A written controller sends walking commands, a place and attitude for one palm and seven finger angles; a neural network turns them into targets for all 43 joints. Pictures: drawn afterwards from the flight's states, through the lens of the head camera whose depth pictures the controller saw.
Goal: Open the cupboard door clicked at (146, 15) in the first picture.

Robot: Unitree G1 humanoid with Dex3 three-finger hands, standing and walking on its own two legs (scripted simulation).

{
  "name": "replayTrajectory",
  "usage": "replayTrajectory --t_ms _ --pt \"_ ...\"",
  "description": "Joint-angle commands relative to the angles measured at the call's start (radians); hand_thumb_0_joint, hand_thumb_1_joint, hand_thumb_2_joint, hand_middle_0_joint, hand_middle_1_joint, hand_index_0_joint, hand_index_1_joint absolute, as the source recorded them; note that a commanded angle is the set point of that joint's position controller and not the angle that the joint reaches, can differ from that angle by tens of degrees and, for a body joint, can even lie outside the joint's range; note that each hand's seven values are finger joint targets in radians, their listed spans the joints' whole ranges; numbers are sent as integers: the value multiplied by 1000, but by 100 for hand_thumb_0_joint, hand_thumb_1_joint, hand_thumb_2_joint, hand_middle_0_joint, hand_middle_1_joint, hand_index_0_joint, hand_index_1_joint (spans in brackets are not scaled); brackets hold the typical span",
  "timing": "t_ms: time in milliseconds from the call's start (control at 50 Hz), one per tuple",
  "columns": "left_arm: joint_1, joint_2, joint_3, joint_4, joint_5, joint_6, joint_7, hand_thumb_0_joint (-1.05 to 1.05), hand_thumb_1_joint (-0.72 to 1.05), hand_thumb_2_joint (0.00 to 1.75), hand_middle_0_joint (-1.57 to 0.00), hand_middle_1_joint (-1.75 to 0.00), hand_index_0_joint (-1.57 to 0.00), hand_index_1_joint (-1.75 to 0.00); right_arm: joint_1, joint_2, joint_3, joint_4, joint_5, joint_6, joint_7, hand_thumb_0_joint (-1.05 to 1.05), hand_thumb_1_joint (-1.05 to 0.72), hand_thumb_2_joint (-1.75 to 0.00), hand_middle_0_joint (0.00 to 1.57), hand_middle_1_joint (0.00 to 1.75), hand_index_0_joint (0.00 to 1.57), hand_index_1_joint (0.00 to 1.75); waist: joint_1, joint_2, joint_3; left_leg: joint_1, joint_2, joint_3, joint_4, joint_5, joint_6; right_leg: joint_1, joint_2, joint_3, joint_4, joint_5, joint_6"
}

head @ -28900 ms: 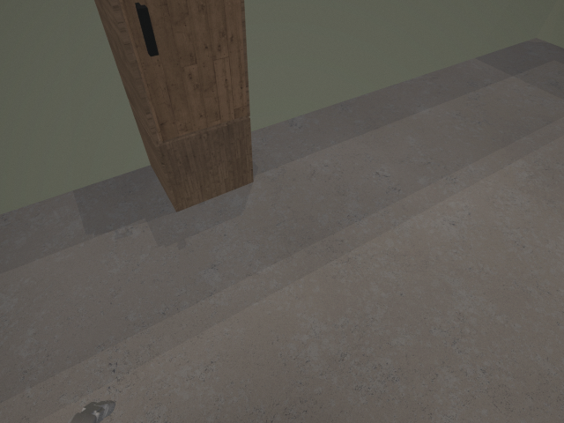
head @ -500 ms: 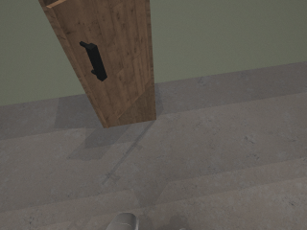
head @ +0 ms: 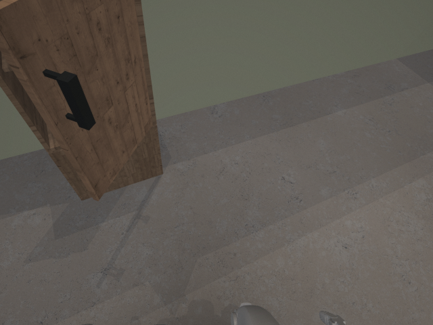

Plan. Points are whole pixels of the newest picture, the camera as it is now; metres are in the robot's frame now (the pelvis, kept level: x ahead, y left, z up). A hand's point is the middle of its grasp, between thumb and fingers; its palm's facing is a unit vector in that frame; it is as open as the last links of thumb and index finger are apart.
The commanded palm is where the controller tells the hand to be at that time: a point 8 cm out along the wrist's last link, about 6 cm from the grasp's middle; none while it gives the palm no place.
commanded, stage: walk to a spot facing it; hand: left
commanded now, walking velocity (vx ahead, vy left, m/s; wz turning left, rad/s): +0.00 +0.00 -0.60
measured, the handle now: (69, 100) +0.49 +0.37 +0.06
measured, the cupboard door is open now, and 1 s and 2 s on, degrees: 45 45 45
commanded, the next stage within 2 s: turn to face it in 1.98 s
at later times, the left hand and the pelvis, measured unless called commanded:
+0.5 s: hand (154, 307) +0.16 +0.13 -0.17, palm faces -0.33 -0.92 -0.23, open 7.4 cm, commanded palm none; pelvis +0.01 -0.02 +0.00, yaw -20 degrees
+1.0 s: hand (241, 234) +0.34 -0.04 -0.17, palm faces -0.68 -0.71 -0.16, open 7.4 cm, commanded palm none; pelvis +0.12 -0.09 -0.01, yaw -38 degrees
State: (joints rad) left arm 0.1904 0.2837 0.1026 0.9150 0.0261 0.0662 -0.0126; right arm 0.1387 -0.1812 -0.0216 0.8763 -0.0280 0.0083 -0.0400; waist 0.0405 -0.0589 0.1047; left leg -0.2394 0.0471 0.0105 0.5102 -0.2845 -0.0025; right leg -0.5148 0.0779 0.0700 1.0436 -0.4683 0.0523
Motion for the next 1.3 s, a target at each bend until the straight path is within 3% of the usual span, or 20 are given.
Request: replayTrajectory --t_ms 0,140,200,240,280,520,540,560,580,620,720,900,960,980,1000,1020,1040,1080,1140,1280 --pt "8 36 7 -91 -4 -18 -23 0 90 90 -20 -30 -20 -30 41 -200 -51 -64 -5 -20 -18 0 -90 -90 20 30 20 30 -26 254 -120 138 223 -44 -138 553 118 -62 -78 -63 83 45 21" --pt "-78 20 -13 -116 -5 -27 -33 0 90 90 -20 -30 -20 -30 135 -245 -71 -24 -6 -13 0 0 -90 -90 20 30 20 30 -75 291 -114 130 273 24 -87 513 110 110 -81 -163 -292 52 -17" --pt "43 66 -2 -79 -5 -43 -26 0 90 90 -20 -30 -20 -30 111 -253 -76 -30 6 -10 9 0 -90 -90 20 30 20 30 -3 192 -166 21 235 88 108 425 27 386 -87 -149 -582 309 -58" --pt "179 264 37 -36 0 -57 8 0 90 90 -20 -30 -20 -30 38 -139 -46 -101 23 -3 15 0 -90 -90 20 30 20 30 70 -294 -213 -361 13 140 566 -398 -74 600 -491 385 -671 967 -254" --pt "125 204 30 -47 -9 -47 29 0 90 90 -20 -30 -20 -30 31 -155 -49 -77 25 11 10 0 -90 -90 20 30 20 30 46 -145 -161 -404 70 -12 679 -295 -58 519 -438 308 -683 675 -295" --pt "-68 147 18 -99 3 -56 0 0 90 90 -20 -30 -20 -30 192 -129 -60 -18 11 -19 35 0 -90 -90 20 30 20 30 -98 -106 -67 99 -32 86 62 -87 -55 25 -218 286 -742 -216 -207" --pt "-81 102 9 -109 -2 -56 -6 0 90 90 -20 -30 -20 -30 275 -162 -64 12 8 -30 23 0 -90 -90 20 30 20 30 -137 7 -81 257 5 53 -66 -117 -42 -90 -153 229 -634 -211 -163" --pt "-76 15 -8 -133 -11 -55 -15 0 90 90 -20 -30 -20 -30 356 -253 -83 33 -10 -42 11 0 -90 -90 20 30 20 30 -168 332 -97 351 244 -272 -254 -408 24 -257 -13 85 -322 -201 -103" --pt "-140 15 -12 -176 -11 -64 -19 0 90 90 -20 -30 -20 -30 404 -309 -92 31 -13 -51 2 0 -90 -90 20 30 20 30 -183 427 -74 287 478 -560 -386 -556 120 -324 -29 -37 -76 -157 -66" --pt "-149 41 12 -162 9 -73 -44 0 90 90 -20 -30 -20 -30 305 -265 -73 -4 -17 -63 6 0 -90 -90 20 30 20 30 -117 146 -17 149 434 -479 -420 -460 149 -285 -116 7 115 30 -65" --pt "-85 -40 -11 -93 8 -58 -59 0 90 90 -20 -30 -20 -30 307 -139 -29 39 -2 -89 0 0 -90 -90 20 30 20 30 -69 227 -45 230 244 21 -283 255 33 -265 -136 -83 140 256 -36" --pt "-260 -57 -35 -115 1 -61 -62 0 90 90 -20 -30 -20 -30 411 -144 -33 113 -16 -78 9 0 -90 -90 20 30 20 30 -117 249 16 246 303 184 -269 374 83 -114 -134 -199 -292 243 -77" --pt "-161 -28 -24 -83 -1 -71 -54 0 90 90 -20 -30 -20 -30 383 -174 -36 117 -13 -76 10 0 -90 -90 20 30 20 30 -57 212 -36 225 322 220 -122 649 79 103 -79 -234 -363 158 -126" --pt "-22 -3 -13 -45 0 -80 -46 0 90 90 -20 -30 -20 -30 342 -183 -40 109 -8 -73 12 0 -90 -90 20 30 20 30 17 177 -102 179 299 247 46 718 55 286 -55 -236 -429 178 -149" --pt "180 59 8 20 5 -93 -38 0 90 90 -20 -30 -20 -30 284 -180 -37 92 7 -77 19 0 -90 -90 20 30 20 30 115 98 -205 17 245 287 278 631 12 592 -84 -179 -484 223 -177" --pt "323 190 45 55 6 -103 -19 0 90 90 -20 -30 -20 -30 289 -100 -21 55 30 -78 30 0 -90 -90 20 30 20 30 163 -191 -340 -322 75 284 632 -124 -41 871 -390 293 -615 142 -273" --pt "320 236 49 64 -20 -96 -2 0 90 90 -20 -30 -20 -30 210 -107 -25 22 32 -73 28 0 -90 -90 20 30 20 30 143 -236 -325 -472 20 117 864 -339 -36 828 -491 557 -769 213 -308" --pt "132 142 21 16 -26 -95 13 0 90 90 -20 -30 -20 -30 168 -106 -43 35 23 -66 29 0 -90 -90 20 30 20 30 49 -47 -101 -470 114 5 880 -114 -30 506 -453 409 -825 114 -286" --pt "21 35 -13 -10 -13 -121 15 0 90 90 -20 -30 -20 -30 226 -64 -39 95 2 -36 30 0 -90 -90 20 30 20 30 -56 -20 -71 -312 136 2 707 -8 -47 278 -334 163 -855 285 -228" --pt "164 -8 -18 78 -13 -155 12 0 90 90 -20 -30 -20 -30 106 -39 -42 62 -1 -33 49 0 -90 -90 20 30 20 30 -38 -2 -100 -423 99 20 478 112 -59 451 -272 112 -843 477 -223"
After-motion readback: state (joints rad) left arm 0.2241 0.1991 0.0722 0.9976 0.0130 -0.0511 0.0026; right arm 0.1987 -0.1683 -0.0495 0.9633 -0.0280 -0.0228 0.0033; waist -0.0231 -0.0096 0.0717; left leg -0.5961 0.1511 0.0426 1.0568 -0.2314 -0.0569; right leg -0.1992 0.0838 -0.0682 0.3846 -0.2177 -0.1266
